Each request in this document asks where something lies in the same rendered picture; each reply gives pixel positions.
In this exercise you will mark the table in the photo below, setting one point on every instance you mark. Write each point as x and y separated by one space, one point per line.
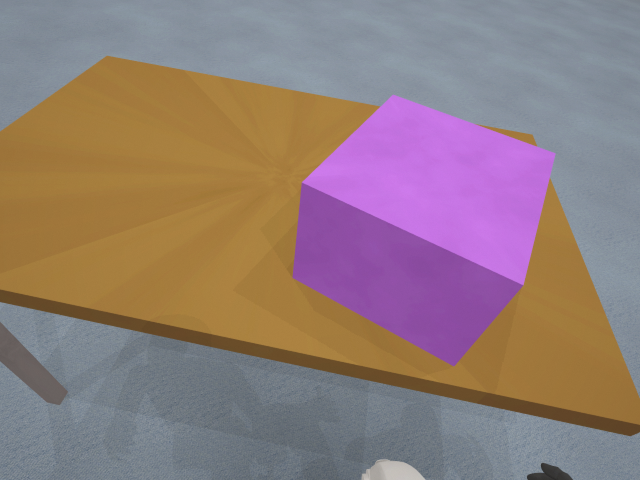
166 201

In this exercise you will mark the carton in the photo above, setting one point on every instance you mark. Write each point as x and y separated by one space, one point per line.
422 223

